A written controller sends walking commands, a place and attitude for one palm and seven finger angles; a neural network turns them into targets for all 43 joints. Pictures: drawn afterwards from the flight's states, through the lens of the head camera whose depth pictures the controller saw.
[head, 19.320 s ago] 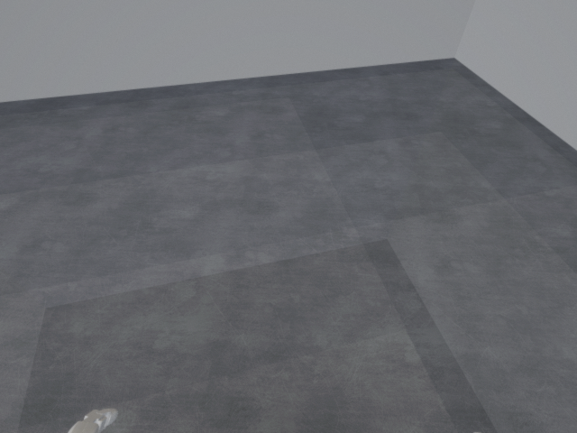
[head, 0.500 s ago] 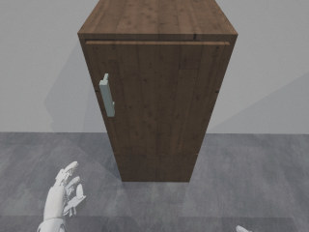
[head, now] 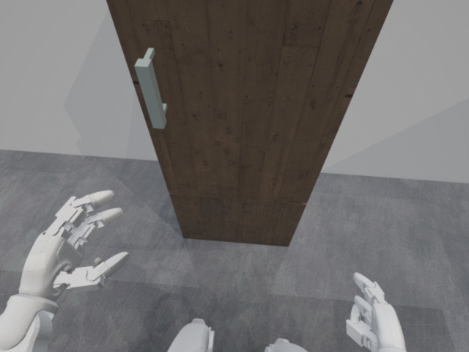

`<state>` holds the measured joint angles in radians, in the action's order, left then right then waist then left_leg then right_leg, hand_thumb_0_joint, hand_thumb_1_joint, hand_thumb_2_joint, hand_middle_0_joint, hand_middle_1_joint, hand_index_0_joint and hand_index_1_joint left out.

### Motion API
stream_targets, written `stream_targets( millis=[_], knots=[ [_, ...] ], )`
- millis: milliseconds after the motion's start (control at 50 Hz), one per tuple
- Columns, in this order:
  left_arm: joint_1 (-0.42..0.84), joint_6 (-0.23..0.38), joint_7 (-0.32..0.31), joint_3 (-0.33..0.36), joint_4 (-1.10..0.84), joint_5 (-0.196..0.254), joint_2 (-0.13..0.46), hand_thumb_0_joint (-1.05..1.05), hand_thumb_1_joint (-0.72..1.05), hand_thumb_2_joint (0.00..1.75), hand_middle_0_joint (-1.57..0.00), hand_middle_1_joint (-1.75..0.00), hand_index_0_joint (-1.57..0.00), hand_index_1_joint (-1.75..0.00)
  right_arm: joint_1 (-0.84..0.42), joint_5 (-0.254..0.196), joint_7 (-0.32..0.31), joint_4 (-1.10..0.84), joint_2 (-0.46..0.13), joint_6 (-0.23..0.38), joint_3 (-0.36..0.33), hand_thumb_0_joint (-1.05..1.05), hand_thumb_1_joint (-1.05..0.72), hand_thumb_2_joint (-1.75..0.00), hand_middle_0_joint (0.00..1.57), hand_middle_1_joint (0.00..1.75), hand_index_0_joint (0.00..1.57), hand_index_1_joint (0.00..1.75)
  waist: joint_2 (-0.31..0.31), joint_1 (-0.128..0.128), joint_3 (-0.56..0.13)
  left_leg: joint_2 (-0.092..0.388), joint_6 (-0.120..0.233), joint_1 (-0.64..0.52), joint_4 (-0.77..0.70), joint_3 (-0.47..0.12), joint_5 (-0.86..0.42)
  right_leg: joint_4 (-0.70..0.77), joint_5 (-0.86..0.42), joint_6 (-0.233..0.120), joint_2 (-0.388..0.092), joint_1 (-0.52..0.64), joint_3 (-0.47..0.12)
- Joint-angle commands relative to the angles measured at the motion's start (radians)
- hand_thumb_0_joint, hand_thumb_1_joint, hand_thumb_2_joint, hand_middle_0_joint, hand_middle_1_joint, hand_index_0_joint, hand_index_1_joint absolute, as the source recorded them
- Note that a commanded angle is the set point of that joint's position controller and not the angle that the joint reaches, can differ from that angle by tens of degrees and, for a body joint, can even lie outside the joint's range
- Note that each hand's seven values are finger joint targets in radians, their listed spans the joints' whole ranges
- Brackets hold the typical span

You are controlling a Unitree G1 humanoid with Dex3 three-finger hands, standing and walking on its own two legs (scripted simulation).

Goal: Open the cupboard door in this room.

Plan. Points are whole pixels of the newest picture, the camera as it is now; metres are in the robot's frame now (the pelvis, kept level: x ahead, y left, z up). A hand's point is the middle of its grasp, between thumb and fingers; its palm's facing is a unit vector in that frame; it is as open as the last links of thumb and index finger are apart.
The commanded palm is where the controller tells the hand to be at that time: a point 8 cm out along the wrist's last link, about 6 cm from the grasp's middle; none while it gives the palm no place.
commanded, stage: raise the hand with hooked fingers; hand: left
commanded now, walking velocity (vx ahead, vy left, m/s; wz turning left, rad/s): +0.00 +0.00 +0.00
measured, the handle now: (155, 90) +0.55 +0.20 +0.12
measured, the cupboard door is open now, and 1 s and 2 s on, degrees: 0 0 0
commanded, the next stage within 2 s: move the hooked fingers beside the handle in 1.42 s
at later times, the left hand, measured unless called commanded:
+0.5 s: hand (54, 219) +0.27 +0.28 +0.11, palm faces +0.02 -1.00 -0.06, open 13.1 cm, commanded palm +0.24 +0.34 +0.11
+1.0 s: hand (26, 177) +0.31 +0.32 +0.15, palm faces +0.01 -1.00 -0.05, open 14.0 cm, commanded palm +0.28 +0.37 +0.15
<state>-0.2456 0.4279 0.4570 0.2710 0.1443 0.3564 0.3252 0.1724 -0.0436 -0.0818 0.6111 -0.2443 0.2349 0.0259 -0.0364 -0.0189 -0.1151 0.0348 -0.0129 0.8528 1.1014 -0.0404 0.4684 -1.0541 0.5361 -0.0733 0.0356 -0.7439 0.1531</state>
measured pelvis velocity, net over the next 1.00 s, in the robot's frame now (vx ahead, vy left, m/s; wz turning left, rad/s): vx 0.01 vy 0.05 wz -0.02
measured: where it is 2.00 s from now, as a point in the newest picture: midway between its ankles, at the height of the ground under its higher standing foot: outside the picture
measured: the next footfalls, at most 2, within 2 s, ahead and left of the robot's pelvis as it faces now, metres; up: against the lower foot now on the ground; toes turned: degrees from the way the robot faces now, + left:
none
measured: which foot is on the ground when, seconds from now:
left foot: down 0.00-1.00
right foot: down 0.00-1.00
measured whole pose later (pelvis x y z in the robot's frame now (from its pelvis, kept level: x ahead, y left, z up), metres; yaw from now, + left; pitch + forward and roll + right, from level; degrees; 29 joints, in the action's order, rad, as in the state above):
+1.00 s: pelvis +0.01 +0.05 +0.05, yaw -1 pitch +6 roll -3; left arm 0.08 0.15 0.46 0.41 0.37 0.34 0.45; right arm 0.29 -0.05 -0.10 0.59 -0.27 0.20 0.06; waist -0.03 0.00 -0.07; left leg -0.01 0.06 0.53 0.76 0.03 0.34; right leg -0.69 0.37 0.00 0.00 -0.43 0.08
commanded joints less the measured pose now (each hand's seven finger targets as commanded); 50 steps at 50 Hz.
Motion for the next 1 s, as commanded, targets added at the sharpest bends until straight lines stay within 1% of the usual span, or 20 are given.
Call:
stream_targets(
  millis=[0, 40, 60, 80, 120, 160, 200, 240, 260, 320, 360, 440, 480, 580, 660, 700, 760, 840, 900, 980],
  knots=[
    [-0.053, -0.147, 0.010, 0.226, -0.119, 0.069, 0.227, 0.00, 0.08, 0.55, -0.26, -0.82, -0.26, -0.82, 0.011, -0.011, -0.018, -0.193, -0.138, 0.028, -0.067, 0.00, -0.90, -0.90, 0.20, 0.30, 0.20, 0.30, 0.077, -0.028, -0.283, -0.034, 0.047, -0.157, -0.164, 0.007, -0.297, 0.313, -0.463, 0.141, -0.099, 0.348, -0.300],
    [-0.065, -0.121, -0.049, 0.253, -0.213, 0.079, 0.203, 0.00, 0.04, 0.53, -0.26, -0.86, -0.26, -0.86, 0.018, -0.003, -0.008, -0.203, -0.115, 0.030, -0.070, 0.00, -0.90, -0.90, 0.20, 0.30, 0.20, 0.30, 0.044, -0.047, -0.324, -0.032, 0.043, -0.224, -0.207, 0.010, -0.367, 0.277, -0.615, 0.133, -0.083, 0.372, -0.240],
    [-0.062, -0.098, -0.076, 0.275, -0.238, 0.082, 0.211, 0.00, 0.01, 0.52, -0.26, -0.87, -0.26, -0.87, 0.017, 0.007, -0.001, -0.206, -0.107, 0.032, -0.070, 0.00, -0.90, -0.90, 0.20, 0.30, 0.20, 0.30, 0.057, -0.061, -0.325, -0.032, 0.039, -0.242, -0.219, 0.007, -0.401, 0.255, -0.669, 0.120, -0.067, 0.388, -0.214],
    [-0.076, -0.071, -0.099, 0.246, -0.258, 0.073, 0.171, 0.00, -0.01, 0.51, -0.27, -0.88, -0.27, -0.88, 0.022, 0.008, 0.005, -0.201, -0.099, 0.035, -0.072, 0.00, -0.90, -0.90, 0.20, 0.30, 0.20, 0.30, 0.044, -0.049, -0.292, -0.032, 0.038, -0.260, -0.235, 0.017, -0.409, 0.254, -0.686, 0.110, -0.057, 0.355, -0.193],
    [-0.059, -0.021, -0.133, 0.189, -0.226, 0.042, 0.118, 0.00, -0.06, 0.49, -0.27, -0.92, -0.27, -0.92, 0.038, 0.011, 0.013, -0.179, -0.107, 0.034, -0.078, 0.00, -0.90, -0.90, 0.20, 0.30, 0.20, 0.30, 0.060, -0.014, -0.200, -0.029, 0.040, -0.277, -0.259, 0.017, -0.391, 0.252, -0.579, 0.097, -0.032, 0.254, -0.143],
    [0.003, 0.002, -0.126, 0.135, -0.184, 0.016, 0.107, 0.00, -0.10, 0.47, -0.27, -0.94, -0.27, -0.94, 0.049, 0.015, 0.017, -0.169, -0.128, 0.035, -0.078, 0.00, -0.90, -0.90, 0.20, 0.30, 0.20, 0.30, 0.045, 0.019, -0.126, -0.028, 0.044, -0.272, -0.252, 0.014, -0.360, 0.251, -0.487, 0.085, -0.019, 0.174, -0.132],
    [0.023, 0.006, -0.098, 0.107, -0.152, 0.001, 0.111, 0.00, -0.15, 0.45, -0.27, -0.98, -0.27, -0.98, 0.069, 0.010, 0.016, -0.162, -0.147, 0.037, -0.081, 0.00, -0.90, -0.90, 0.20, 0.30, 0.20, 0.30, 0.011, 0.033, -0.149, -0.026, 0.045, -0.293, -0.263, 0.014, -0.325, 0.261, -0.390, 0.074, -0.015, 0.138, -0.117],
    [0.065, -0.006, -0.067, 0.091, -0.163, -0.001, 0.130, 0.00, -0.20, 0.43, -0.28, -1.00, -0.28, -1.00, 0.072, 0.002, 0.006, -0.170, -0.162, 0.045, -0.079, 0.00, -0.90, -0.90, 0.20, 0.30, 0.20, 0.30, -0.003, 0.039, -0.166, -0.022, 0.047, -0.318, -0.282, 0.006, -0.295, 0.278, -0.325, 0.067, -0.014, 0.131, -0.111],
    [0.104, -0.012, -0.051, 0.094, -0.187, 0.008, 0.152, 0.00, -0.22, 0.42, -0.28, -1.02, -0.28, -1.02, 0.071, 0.000, 0.002, -0.174, -0.165, 0.048, -0.077, 0.00, -0.90, -0.90, 0.20, 0.30, 0.20, 0.30, -0.040, 0.034, -0.177, -0.024, 0.047, -0.344, -0.285, 0.004, -0.306, 0.282, -0.331, 0.059, -0.012, 0.146, -0.118],
    [0.150, -0.013, -0.060, 0.169, -0.272, 0.018, 0.237, 0.00, -0.29, 0.39, -0.29, -1.07, -0.29, -1.07, 0.067, -0.001, -0.011, -0.177, -0.161, 0.058, -0.073, 0.00, -0.90, -0.90, 0.20, 0.30, 0.20, 0.30, -0.071, 0.009, -0.281, -0.017, 0.044, -0.422, -0.320, -0.006, -0.341, 0.289, -0.329, 0.052, -0.012, 0.199, -0.106],
    [0.165, -0.013, -0.090, 0.211, -0.273, 0.025, 0.271, 0.00, -0.34, 0.37, -0.29, -1.10, -0.29, -1.10, 0.067, 0.002, -0.014, -0.172, -0.161, 0.057, -0.064, 0.00, -0.90, -0.90, 0.20, 0.30, 0.20, 0.30, -0.051, -0.001, -0.258, -0.011, 0.036, -0.430, -0.340, -0.024, -0.349, 0.288, -0.322, 0.045, -0.002, 0.206, -0.092],
    [0.212, -0.042, -0.115, 0.183, -0.185, 0.030, 0.219, 0.00, -0.43, 0.33, -0.29, -1.15, -0.29, -1.15, 0.051, -0.005, -0.014, -0.164, -0.157, 0.043, -0.053, 0.00, -0.90, -0.90, 0.20, 0.30, 0.20, 0.30, -0.072, 0.015, -0.151, -0.007, 0.024, -0.431, -0.389, -0.037, -0.263, 0.316, -0.252, 0.047, -0.001, 0.167, -0.073],
    [0.243, -0.090, -0.099, 0.157, -0.129, 0.018, 0.211, 0.00, -0.48, 0.31, -0.30, -1.18, -0.30, -1.18, 0.051, -0.008, -0.013, -0.171, -0.162, 0.035, -0.047, 0.00, -0.90, -0.90, 0.20, 0.30, 0.20, 0.30, -0.099, 0.017, -0.121, -0.006, 0.020, -0.435, -0.411, -0.043, -0.248, 0.328, -0.246, 0.044, -0.002, 0.166, -0.070],
    [0.323, -0.191, -0.049, 0.124, -0.086, -0.008, 0.232, 0.00, -0.50, 0.30, -0.30, -1.20, -0.30, -1.20, 0.055, -0.019, -0.018, -0.194, -0.172, 0.025, -0.043, 0.00, -0.90, -0.90, 0.20, 0.30, 0.20, 0.30, -0.080, 0.019, -0.136, -0.002, 0.019, -0.483, -0.447, -0.059, -0.249, 0.363, -0.257, 0.042, 0.000, 0.197, -0.071],
    [0.420, -0.184, -0.055, 0.195, -0.102, 0.003, 0.310, 0.00, -0.50, 0.30, -0.30, -1.20, -0.30, -1.20, 0.052, -0.009, -0.025, -0.191, -0.173, 0.024, -0.034, 0.00, -0.90, -0.90, 0.20, 0.30, 0.20, 0.30, -0.038, 0.010, -0.133, -0.002, 0.016, -0.507, -0.466, -0.071, -0.260, 0.378, -0.266, 0.037, 0.008, 0.220, -0.070],
    [0.471, -0.169, -0.060, 0.212, -0.099, 0.005, 0.320, 0.00, -0.50, 0.30, -0.30, -1.20, -0.30, -1.20, 0.048, -0.009, -0.027, -0.186, -0.168, 0.024, -0.030, 0.00, -0.90, -0.90, 0.20, 0.30, 0.20, 0.30, -0.077, 0.012, -0.137, -0.003, 0.009, -0.532, -0.481, -0.077, -0.239, 0.383, -0.250, 0.037, 0.006, 0.214, -0.072],
    [0.500, -0.165, -0.059, 0.230, -0.055, 0.000, 0.341, 0.00, -0.50, 0.30, -0.30, -1.20, -0.30, -1.20, 0.054, -0.007, -0.029, -0.171, -0.170, 0.024, -0.029, 0.00, -0.90, -0.90, 0.20, 0.30, 0.20, 0.30, -0.070, 0.009, -0.144, -0.002, 0.011, -0.550, -0.485, -0.074, -0.266, 0.395, -0.269, 0.035, 0.005, 0.236, -0.075],
    [0.533, -0.198, -0.019, 0.201, -0.008, -0.006, 0.338, 0.00, -0.50, 0.30, -0.30, -1.20, -0.30, -1.20, 0.056, -0.013, -0.033, -0.166, -0.174, 0.023, -0.028, 0.00, -0.90, -0.90, 0.20, 0.30, 0.20, 0.30, -0.108, 0.018, -0.156, -0.004, 0.013, -0.575, -0.495, -0.072, -0.283, 0.416, -0.281, 0.037, -0.002, 0.246, -0.079],
    [0.562, -0.221, 0.008, 0.222, 0.016, 0.005, 0.369, 0.00, -0.50, 0.30, -0.30, -1.20, -0.30, -1.20, 0.064, -0.015, -0.035, -0.162, -0.179, 0.021, -0.032, 0.00, -0.90, -0.90, 0.20, 0.30, 0.20, 0.30, -0.070, 0.019, -0.176, -0.008, 0.021, -0.587, -0.492, -0.062, -0.316, 0.436, -0.309, 0.038, 0.001, 0.271, -0.081],
    [0.516, -0.237, 0.025, 0.210, 0.076, 0.016, 0.338, 0.00, -0.50, 0.30, -0.30, -1.20, -0.30, -1.20, 0.067, -0.016, -0.030, -0.167, -0.180, 0.017, -0.032, 0.00, -0.90, -0.90, 0.20, 0.30, 0.20, 0.30, -0.050, 0.011, -0.136, -0.018, 0.026, -0.552, -0.489, -0.046, -0.328, 0.442, -0.330, 0.036, 0.003, 0.280, -0.080]
  ],
)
